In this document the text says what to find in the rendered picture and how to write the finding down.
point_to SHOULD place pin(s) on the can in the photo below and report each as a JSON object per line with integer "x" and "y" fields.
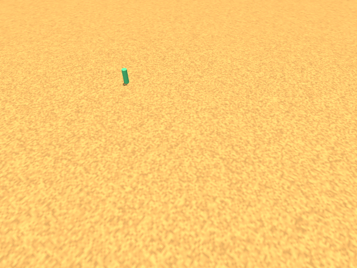
{"x": 125, "y": 75}

